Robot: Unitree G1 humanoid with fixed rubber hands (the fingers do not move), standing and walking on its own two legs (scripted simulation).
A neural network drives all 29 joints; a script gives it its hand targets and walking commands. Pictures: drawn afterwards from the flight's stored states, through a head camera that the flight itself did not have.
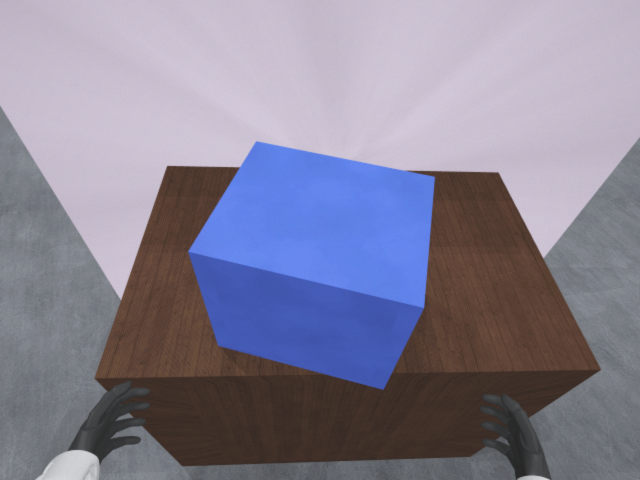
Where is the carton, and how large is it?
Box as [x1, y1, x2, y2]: [188, 141, 434, 389]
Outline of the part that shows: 256,141 188,251 218,345 383,389 423,308 434,177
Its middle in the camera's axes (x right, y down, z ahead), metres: +0.00 +0.04 +0.61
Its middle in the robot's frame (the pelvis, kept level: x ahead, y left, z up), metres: +0.42 +0.02 -0.02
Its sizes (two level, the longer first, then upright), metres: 0.277 0.230 0.248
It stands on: a pedestal, 0.64 m high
